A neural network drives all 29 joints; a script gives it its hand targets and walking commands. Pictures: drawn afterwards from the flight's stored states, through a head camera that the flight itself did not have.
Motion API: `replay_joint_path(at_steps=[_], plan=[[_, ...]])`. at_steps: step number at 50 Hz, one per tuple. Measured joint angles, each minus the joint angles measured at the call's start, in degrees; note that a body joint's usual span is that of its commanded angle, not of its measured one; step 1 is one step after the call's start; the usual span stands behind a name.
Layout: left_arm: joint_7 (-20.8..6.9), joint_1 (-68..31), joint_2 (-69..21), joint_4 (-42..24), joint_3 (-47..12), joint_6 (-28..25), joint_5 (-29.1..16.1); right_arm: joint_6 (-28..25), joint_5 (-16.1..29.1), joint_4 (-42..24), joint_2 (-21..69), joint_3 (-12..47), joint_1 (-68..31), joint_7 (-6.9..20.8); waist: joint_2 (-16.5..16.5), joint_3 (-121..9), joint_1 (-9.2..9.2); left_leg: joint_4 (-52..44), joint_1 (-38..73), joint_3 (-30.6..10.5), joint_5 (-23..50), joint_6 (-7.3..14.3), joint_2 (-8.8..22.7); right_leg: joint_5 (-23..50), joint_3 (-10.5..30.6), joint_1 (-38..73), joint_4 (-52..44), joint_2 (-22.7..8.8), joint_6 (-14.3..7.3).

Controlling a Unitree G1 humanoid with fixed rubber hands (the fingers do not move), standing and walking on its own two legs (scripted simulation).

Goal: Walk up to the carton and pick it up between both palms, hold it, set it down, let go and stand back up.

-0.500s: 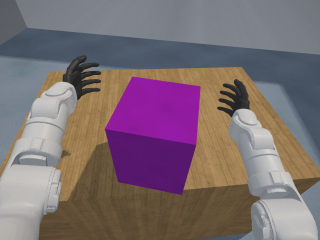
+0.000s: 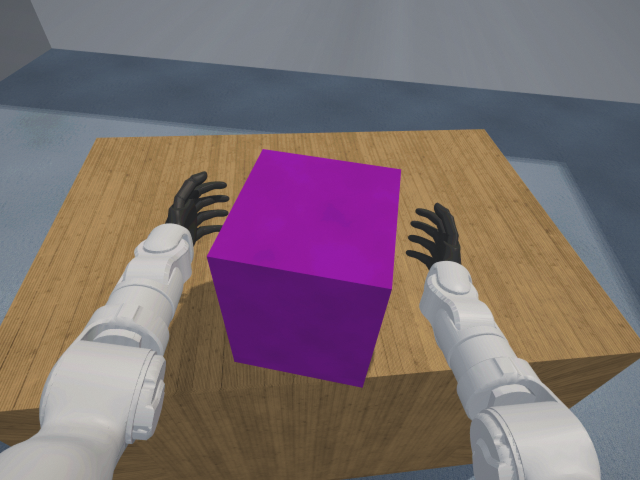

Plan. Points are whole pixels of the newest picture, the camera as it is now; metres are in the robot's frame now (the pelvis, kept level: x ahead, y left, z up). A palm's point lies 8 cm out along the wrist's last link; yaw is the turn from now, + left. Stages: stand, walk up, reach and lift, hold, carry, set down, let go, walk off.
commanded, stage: reach and lift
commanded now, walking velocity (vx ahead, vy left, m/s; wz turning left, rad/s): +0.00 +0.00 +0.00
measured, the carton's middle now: (313, 270) +0.41 -0.01 +0.03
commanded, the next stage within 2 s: none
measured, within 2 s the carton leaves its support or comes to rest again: neither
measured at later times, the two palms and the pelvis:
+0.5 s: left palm (205, 229) +0.44 +0.14 +0.09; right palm (427, 259) +0.38 -0.16 +0.08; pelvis +0.01 +0.00 +0.00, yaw +0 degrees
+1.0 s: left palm (208, 232) +0.44 +0.14 +0.09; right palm (422, 266) +0.37 -0.15 +0.08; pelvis +0.01 +0.00 +0.00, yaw +0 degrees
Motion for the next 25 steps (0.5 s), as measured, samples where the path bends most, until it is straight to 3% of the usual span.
replay_joint_path(at_steps=[14,25], plan=[[0.2,0.1,-1.4,0.5,0.0,-3.1,0.1,-4.3,0.0,0.8,1.0,0.0,0.1,-0.2,0.0,-1.1,0.0,0.1,-2.5,0.0,-0.1,-0.4,0.0,-0.9,0.0,-3.1,1.3,0.0,0.0],[0.0,0.2,-3.2,0.5,0.0,-3.1,5.3,-6.1,-1.5,0.9,4.2,-1.0,0.1,-1.8,-0.1,-1.8,0.0,0.1,-2.5,0.0,-0.1,-0.4,0.0,-0.8,0.0,-3.1,1.3,0.0,0.0]])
